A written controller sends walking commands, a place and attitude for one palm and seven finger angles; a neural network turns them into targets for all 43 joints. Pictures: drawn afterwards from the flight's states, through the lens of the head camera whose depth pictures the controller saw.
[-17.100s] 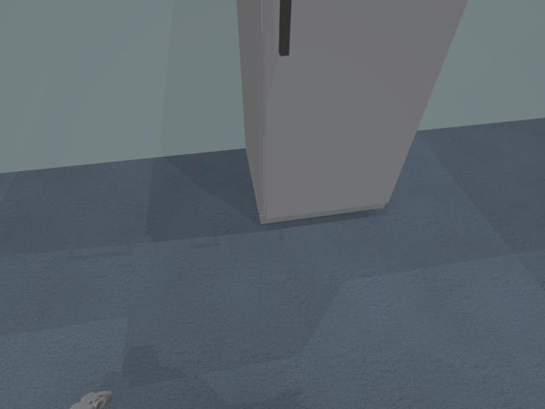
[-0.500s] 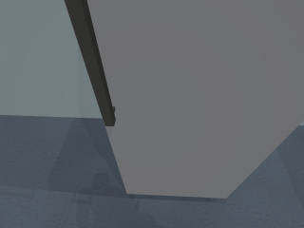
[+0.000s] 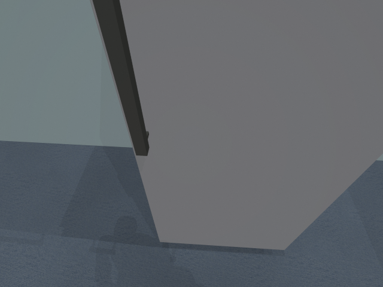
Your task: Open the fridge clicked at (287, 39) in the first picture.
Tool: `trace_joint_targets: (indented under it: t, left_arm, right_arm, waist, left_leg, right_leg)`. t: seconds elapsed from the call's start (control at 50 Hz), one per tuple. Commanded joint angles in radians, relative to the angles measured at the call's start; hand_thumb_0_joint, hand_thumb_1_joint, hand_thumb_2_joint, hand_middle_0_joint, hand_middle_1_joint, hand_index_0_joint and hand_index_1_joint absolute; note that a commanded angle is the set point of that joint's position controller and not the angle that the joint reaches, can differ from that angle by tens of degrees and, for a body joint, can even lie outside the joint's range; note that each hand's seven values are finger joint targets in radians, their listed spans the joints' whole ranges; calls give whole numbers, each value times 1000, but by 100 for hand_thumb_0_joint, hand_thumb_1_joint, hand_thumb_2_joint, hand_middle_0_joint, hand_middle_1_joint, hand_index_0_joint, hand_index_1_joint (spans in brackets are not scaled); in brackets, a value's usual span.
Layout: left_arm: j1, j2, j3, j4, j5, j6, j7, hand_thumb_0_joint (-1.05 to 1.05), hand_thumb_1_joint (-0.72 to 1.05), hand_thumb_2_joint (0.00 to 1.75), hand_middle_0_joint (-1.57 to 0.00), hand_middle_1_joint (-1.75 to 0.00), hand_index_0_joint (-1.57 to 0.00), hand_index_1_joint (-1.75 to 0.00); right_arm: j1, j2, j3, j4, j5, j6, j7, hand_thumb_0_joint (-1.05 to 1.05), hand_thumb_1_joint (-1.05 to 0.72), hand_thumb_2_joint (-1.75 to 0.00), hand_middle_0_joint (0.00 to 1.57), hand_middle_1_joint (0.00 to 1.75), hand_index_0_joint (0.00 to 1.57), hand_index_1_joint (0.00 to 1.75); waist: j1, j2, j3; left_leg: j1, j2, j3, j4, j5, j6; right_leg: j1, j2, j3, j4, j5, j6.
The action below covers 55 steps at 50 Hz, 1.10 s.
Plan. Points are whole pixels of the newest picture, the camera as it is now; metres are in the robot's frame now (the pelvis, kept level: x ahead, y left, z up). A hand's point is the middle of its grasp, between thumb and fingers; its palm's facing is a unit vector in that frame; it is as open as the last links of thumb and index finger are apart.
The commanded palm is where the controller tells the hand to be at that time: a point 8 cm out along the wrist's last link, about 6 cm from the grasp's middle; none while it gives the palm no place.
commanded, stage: shuffle to correct the standing spot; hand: left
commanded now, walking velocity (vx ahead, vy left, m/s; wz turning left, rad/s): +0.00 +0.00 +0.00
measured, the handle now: (130, 78) +0.39 +0.14 +0.25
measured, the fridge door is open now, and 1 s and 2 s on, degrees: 0 0 0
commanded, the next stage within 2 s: come to a stop and stand still in 0.26 s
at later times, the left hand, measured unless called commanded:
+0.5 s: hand out of the picture -0.01 +0.17 -0.18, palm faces +0.00 -0.97 -0.23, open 7.3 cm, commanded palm none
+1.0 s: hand out of the picture -0.06 +0.19 -0.18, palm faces +0.00 -0.99 -0.17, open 7.3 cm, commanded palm none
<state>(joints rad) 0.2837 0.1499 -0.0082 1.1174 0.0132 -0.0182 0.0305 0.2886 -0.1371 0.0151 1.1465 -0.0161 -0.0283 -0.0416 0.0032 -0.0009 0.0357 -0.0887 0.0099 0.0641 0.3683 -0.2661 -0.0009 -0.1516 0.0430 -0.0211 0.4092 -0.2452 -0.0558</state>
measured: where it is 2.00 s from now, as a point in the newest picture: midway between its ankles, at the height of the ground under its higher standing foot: outside the picture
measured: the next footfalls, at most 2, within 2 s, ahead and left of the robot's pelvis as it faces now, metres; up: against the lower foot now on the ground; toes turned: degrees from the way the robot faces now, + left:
none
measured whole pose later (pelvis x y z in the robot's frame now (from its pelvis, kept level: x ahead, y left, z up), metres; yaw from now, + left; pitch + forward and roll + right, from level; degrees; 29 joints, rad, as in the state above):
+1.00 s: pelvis -0.02 +0.03 -0.01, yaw +0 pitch +0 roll -1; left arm 0.35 0.10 -0.02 1.14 0.01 -0.03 0.04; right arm 0.39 -0.11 0.01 1.09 -0.02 -0.02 -0.03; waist -0.03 0.04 0.03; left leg -0.20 -0.03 0.05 0.53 -0.34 0.06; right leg -0.25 0.03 -0.02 0.50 -0.25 -0.02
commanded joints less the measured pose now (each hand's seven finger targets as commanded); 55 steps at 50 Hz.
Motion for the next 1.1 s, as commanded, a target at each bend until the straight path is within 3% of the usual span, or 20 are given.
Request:
trace_joint_targets:
  t: [0.0, 0.04, 0.18, 0.3, 0.38, 0.44, 0.46, 0.5, 0.62, 0.7, 0.74, 0.8, 0.82, 0.84, 0.86, 0.88, 0.94, 0.98, 1.06, 1.08]
  left_arm:
    - [54, 103, 14, -34, -5, -19, 8, 0, 90, 90, -20, -30, -20, -30]
    - [53, 102, 15, -33, -6, -18, 8, 0, 90, 90, -20, -30, -20, -30]
    - [51, 105, 29, -68, -3, 2, 14, 0, 90, 90, -20, -30, -20, -30]
    - [27, 116, 48, -120, 6, 28, 7, 0, 90, 90, -20, -30, -20, -30]
    - [38, 95, 49, -144, 12, 37, 4, 0, 90, 90, -20, -30, -20, -30]
    - [30, 120, 40, -138, 11, 21, 5, 0, 90, 90, -20, -30, -20, -30]
    - [25, 139, 43, -135, 9, 15, 4, 0, 90, 90, -20, -30, -20, -30]
    - [-3, 152, 48, -132, 7, 10, 6, 0, 90, 90, -20, -30, -20, -30]
    - [8, 122, 54, -114, 1, 10, 1, 0, 90, 90, -20, -30, -20, -30]
    - [45, 97, 49, -98, 0, 8, -5, 0, 90, 90, -20, -30, -20, -30]
    - [63, 83, 43, -85, 2, 9, -6, 0, 90, 90, -20, -30, -20, -30]
    - [87, 60, 29, -62, 0, 1, -5, 0, 90, 90, -20, -30, -20, -30]
    - [228, 105, 24, 7, 1, -30, 45, 0, 90, 90, -20, -30, -20, -30]
    - [161, 164, 28, -43, 3, -41, 35, 0, 90, 90, -20, -30, -20, -30]
    - [103, 146, 28, -66, 2, -42, 26, 0, 90, 90, -20, -30, -20, -30]
    - [62, 137, 31, -62, 4, -52, 24, 0, 90, 90, -20, -30, -20, -30]
    - [65, 62, 10, -41, -9, -44, 19, 0, 90, 90, -20, -30, -20, -30]
    - [79, 42, 3, -21, -5, -33, 17, 0, 90, 90, -20, -30, -20, -30]
    - [96, 27, -1, -6, -7, -18, 19, 0, 90, 90, -20, -30, -20, -30]
    - [91, 29, 0, -6, -6, -15, 18, 0, 90, 90, -20, -30, -20, -30]
  right_arm:
    - [74, -95, -18, -16, 4, -10, -4, 0, -90, -90, 20, 30, 20, 30]
    - [71, -95, -19, -15, 4, -8, -4, 0, -90, -90, 20, 30, 20, 30]
    - [62, -84, -33, -49, 7, 0, -13, 0, -90, -90, 20, 30, 20, 30]
    - [38, -124, -62, -89, 2, 23, -18, 0, -90, -90, 20, 30, 20, 30]
    - [-1, -124, -70, -122, -4, 30, -15, 0, -90, -90, 20, 30, 20, 30]
    - [2, -84, -57, -126, -1, 30, 4, 0, -90, -90, 20, 30, 20, 30]
    - [19, -77, -54, -113, -3, 35, 10, 0, -90, -90, 20, 30, 20, 30]
    - [66, -74, -49, -82, -7, 40, 17, 0, -90, -90, 20, 30, 20, 30]
    - [162, -36, -30, -21, -11, 31, 20, 0, -90, -90, 20, 30, 20, 30]
    - [154, -47, -25, -23, -14, 13, 12, 0, -90, -90, 20, 30, 20, 30]
    - [140, -53, -24, -32, -13, 9, 10, 0, -90, -90, 20, 30, 20, 30]
    - [153, -47, -17, -31, -3, -3, 3, 0, -90, -90, 20, 30, 20, 30]
    - [-54, -99, -21, -102, 4, -14, 11, 0, -90, -90, 20, 30, 20, 30]
    - [82, -24, -17, -128, 9, 7, 15, 0, -90, -90, 20, 30, 20, 30]
    - [114, -24, -17, -113, 5, 7, 16, 0, -90, -90, 20, 30, 20, 30]
    - [165, -7, -12, -98, 0, 0, 21, 0, -90, -90, 20, 30, 20, 30]
    - [191, -44, -10, -86, 3, -16, 15, 0, -90, -90, 20, 30, 20, 30]
    - [165, -52, -5, -88, 2, -25, 7, 0, -90, -90, 20, 30, 20, 30]
    - [171, -78, -5, -88, 4, -27, -5, 0, -90, -90, 20, 30, 20, 30]
    - [168, -77, -5, -87, 2, -27, -5, 0, -90, -90, 20, 30, 20, 30]
  waist:
    - [-1, -14, 29]
    - [-2, -8, 42]
    - [-2, 9, -6]
    - [-6, 33, -25]
    - [11, 51, -35]
    - [2, -79, -21]
    - [-5, -130, -11]
    - [-18, -195, 14]
    - [-24, -44, 107]
    - [10, 106, 135]
    - [23, 110, 147]
    - [25, 54, 113]
    - [91, 88, 115]
    - [-15, 10, -52]
    - [-25, 36, -52]
    - [-55, 36, -127]
    - [-37, 6, -76]
    - [-13, 80, -8]
    - [-9, 14, 47]
    - [-6, 38, 55]
  left_leg:
    - [-52, 99, -79, -49, 162, 25]
    - [-57, 100, -79, -50, 146, 24]
    - [-29, 124, -81, -1, 372, 28]
    - [-52, 164, -101, 32, 380, 53]
    - [-161, 189, -130, 14, 212, 86]
    - [-209, 57, -63, 82, -134, 32]
    - [-171, 26, -36, 134, -133, 21]
    - [-121, 10, -20, 191, -107, 19]
    - [-103, 19, -35, 88, -106, 29]
    - [-218, 71, -118, -54, -179, 41]
    - [-279, 88, -147, -98, -228, 45]
    - [-253, 99, -153, -97, -109, 51]
    - [-238, 69, -19, 188, -38, -8]
    - [-205, 16, -67, 254, -161, 0]
    - [-165, 22, -82, 240, -155, 8]
    - [-94, 21, -69, 166, -62, 8]
    - [-121, 85, -135, 66, 110, 36]
    - [-168, 106, -168, 23, 243, 53]
    - [-150, 111, -169, -2, 352, 51]
    - [-144, 109, -164, -13, 377, 49]
  right_leg:
    - [4, -148, 131, -63, 277, -7]
    - [-9, -146, 135, -69, 251, -8]
    - [-26, -144, 127, 15, 407, 4]
    - [-91, -117, 105, 106, 328, 9]
    - [-66, -98, 103, 145, 165, 11]
    - [-89, -172, 246, -71, -101, -11]
    - [-141, -205, 301, -169, -288, -25]
    - [-210, -226, 336, -290, -474, -28]
    - [-242, -178, 251, -236, -405, -32]
    - [-140, -118, 175, -115, -257, -21]
    - [-96, -106, 152, -77, -200, -14]
    - [-40, -111, 131, -49, -50, -12]
    - [-68, -203, 190, -48, 466, 39]
    - [-24, -291, 332, -111, 200, -22]
    - [-83, -285, 313, -128, 9, -76]
    - [-66, -258, 240, -72, 142, -89]
    - [-53, -145, 128, 18, 106, -25]
    - [-30, -124, 97, 64, 139, -15]
    - [-46, -110, 74, 84, 108, -1]
    - [-50, -110, 68, 92, 108, 1]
